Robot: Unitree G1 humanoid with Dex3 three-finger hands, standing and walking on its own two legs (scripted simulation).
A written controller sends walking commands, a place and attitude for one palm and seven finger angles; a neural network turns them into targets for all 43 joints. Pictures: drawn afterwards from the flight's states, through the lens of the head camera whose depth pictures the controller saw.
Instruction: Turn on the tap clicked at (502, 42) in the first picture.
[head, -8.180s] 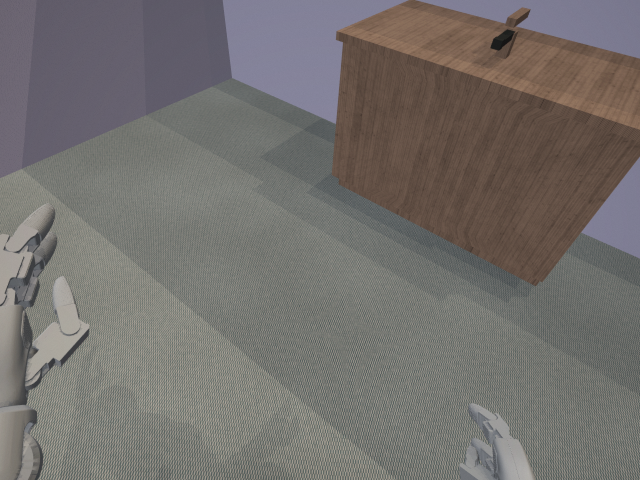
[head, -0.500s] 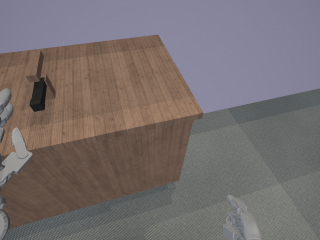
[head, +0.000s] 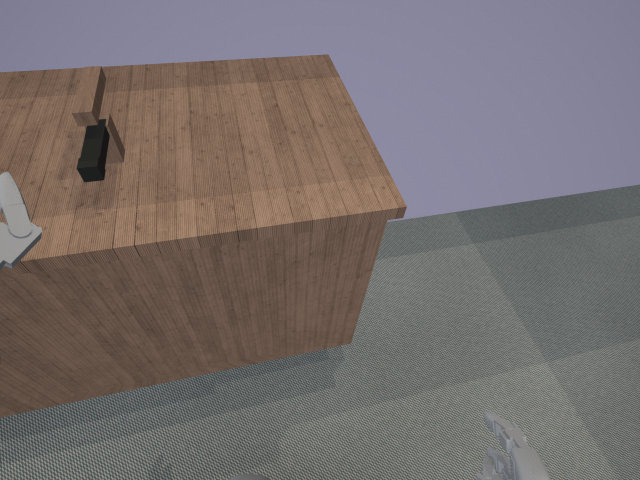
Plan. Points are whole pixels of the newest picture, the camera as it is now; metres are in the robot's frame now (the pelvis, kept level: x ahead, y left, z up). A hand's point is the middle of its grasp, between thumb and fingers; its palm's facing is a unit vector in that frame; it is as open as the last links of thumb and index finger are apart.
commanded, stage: come to a stop and stand still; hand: left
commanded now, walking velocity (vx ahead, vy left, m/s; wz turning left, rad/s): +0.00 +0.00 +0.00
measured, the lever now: (91, 169) +0.49 +0.42 +0.05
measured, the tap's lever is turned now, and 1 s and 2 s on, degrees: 0 0 0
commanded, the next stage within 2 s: look again from close up in 1.40 s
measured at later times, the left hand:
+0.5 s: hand (19, 284) +0.22 +0.29 +0.18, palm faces +0.41 -0.85 -0.32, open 7.5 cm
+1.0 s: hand (75, 246) +0.27 +0.28 +0.17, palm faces +0.34 -0.85 -0.41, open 7.4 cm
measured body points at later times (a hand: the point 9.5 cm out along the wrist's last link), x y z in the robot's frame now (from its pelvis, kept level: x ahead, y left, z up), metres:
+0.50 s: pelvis -0.01 +0.05 +0.00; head -0.01 +0.07 +0.45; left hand +0.19 +0.34 +0.20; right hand +0.16 -0.15 -0.07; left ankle +0.04 +0.12 -0.74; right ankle +0.04 -0.06 -0.73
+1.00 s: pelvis +0.05 +0.04 +0.01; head +0.07 +0.05 +0.46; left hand +0.25 +0.32 +0.19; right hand +0.24 -0.18 -0.06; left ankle +0.05 +0.12 -0.74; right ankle +0.04 -0.06 -0.74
